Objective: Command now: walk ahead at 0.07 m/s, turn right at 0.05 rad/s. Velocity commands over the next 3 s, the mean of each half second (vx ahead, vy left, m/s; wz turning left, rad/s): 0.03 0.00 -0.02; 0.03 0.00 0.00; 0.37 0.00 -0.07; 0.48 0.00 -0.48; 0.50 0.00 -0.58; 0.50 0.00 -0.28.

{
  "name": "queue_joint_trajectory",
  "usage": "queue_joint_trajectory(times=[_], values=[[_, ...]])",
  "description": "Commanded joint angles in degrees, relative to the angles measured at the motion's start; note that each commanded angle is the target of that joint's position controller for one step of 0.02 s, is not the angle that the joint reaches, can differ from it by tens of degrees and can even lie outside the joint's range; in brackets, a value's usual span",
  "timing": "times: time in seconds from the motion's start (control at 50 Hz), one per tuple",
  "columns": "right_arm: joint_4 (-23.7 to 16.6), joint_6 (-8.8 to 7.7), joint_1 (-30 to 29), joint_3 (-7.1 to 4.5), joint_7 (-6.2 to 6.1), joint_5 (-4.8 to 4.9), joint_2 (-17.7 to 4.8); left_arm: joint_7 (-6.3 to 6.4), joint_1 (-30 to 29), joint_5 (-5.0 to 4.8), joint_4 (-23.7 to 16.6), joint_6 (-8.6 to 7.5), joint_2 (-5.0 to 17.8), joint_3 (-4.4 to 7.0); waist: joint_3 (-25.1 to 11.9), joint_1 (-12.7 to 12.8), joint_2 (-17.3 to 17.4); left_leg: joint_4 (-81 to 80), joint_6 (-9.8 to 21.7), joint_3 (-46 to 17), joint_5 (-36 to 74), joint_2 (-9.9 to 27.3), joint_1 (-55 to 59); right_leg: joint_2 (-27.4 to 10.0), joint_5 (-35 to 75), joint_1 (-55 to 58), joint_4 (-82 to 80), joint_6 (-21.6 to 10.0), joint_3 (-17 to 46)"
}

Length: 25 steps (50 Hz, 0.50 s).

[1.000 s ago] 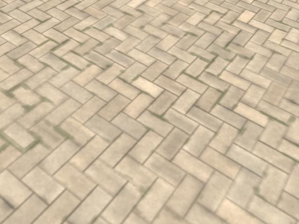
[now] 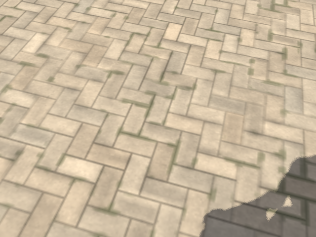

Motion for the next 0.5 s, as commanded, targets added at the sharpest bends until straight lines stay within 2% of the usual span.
queue_joint_trajectory(times=[0.02,0.06,0.1,0.12,0.14,0.16,0.18,0.22,0.26,0.34,0.5], values=[[-1.9,0.52,0.0,-2.15,-0.1,-0.11,-8.8,0.39,7.0,0.02,1.4,1.24,3.4,0.36,-7.5,1.2,10.1,-9.6,6.4,-12.0,-4.8,12.9,-1.8,-0.1,2.3,9.5,-6.5,-0.2,-3.8],[-1.6,1.59,-1.0,-2.35,-0.21,0.17,-9.1,0.5,6.0,0.02,2.1,1.0,3.2,0.16,-5.1,1.7,9.3,-10.3,5.3,-13.7,-16.3,12.8,-5.0,-0.1,5.2,11.8,-12.1,-1.0,-4.8],[-0.9,2.16,-0.5,-2.01,-0.47,0.39,-7.9,0.87,5.8,0.35,3.1,0.06,2.8,-0.2,-2.9,2.2,6.5,-9.8,2.2,-14.2,-22.5,12.0,-8.9,-1.1,8.9,16.1,-21.3,-2.6,-3.2],[-0.6,2.15,0.5,-1.81,-0.41,0.34,-7.0,1.19,5.8,0.78,3.2,-0.64,3.8,-0.27,-2.1,1.9,3.7,-8.2,-0.1,-13.9,-22.4,11.0,-9.6,-4.9,9.6,16.7,-26.0,-3.6,1.9],[-0.4,2.18,2.8,-1.75,-0.21,0.94,-5.8,1.46,3.8,0.47,3.1,-1.15,6.9,0.24,-0.6,-0.9,-1.9,-5.9,-2.0,-9.9,-18.9,6.6,-8.0,-9.2,5.3,11.3,-29.0,-5.7,8.4],[0.9,2.37,2.9,-1.58,-0.12,1.12,-4.9,1.28,2.4,-0.51,4.1,-1.61,5.1,-0.23,-0.2,-1.4,-4.7,-3.2,-2.7,-6.5,-12.0,4.2,1.9,-10.4,-0.1,1.9,-32.2,-6.2,9.5],[1.8,2.36,3.3,-1.59,-0.11,0.9,-4.8,1.21,1.2,-0.73,4.5,-2.14,3.5,-0.77,-0.6,-2.2,-4.6,-2.1,-2.8,-6.7,-7.7,4.6,7.6,-9.4,-1.7,-1.1,-33.6,-5.2,8.8],[3.4,2.13,4.3,-1.86,-0.22,0.58,-5.8,1.43,0.9,-1.0,5.4,-2.62,3.8,-0.6,-1.2,-2.4,-3.8,-2.2,-2.3,-7.6,-5.2,5.9,9.3,-6.8,2.4,0.7,-32.9,-3.5,5.8],[4.6,1.83,4.4,-1.82,-0.34,0.35,-5.9,1.55,2.4,-1.15,6.6,-2.67,3.3,-0.52,-1.3,-1.6,-1.6,-3.2,-1.9,-8.4,-5.0,6.7,6.6,-6.0,7.7,4.9,-31.0,-3.7,4.3],[6.5,1.71,3.6,-1.47,-0.75,0.54,-4.8,1.54,4.2,-0.99,8.6,-2.43,2.3,-0.57,-1.3,-0.5,1.1,-4.1,-2.3,-8.4,-5.1,6.7,5.0,-5.9,10.9,7.9,-29.7,-4.3,3.5],[9.9,1.84,4.6,-1.16,-1.42,0.56,-3.7,1.8,5.0,-1.03,11.4,-2.41,1.2,-0.79,-1.7,-0.4,1.9,-3.6,-2.2,-8.4,-2.1,7.1,6.4,-5.7,14.6,9.4,-29.1,-4.3,2.7]])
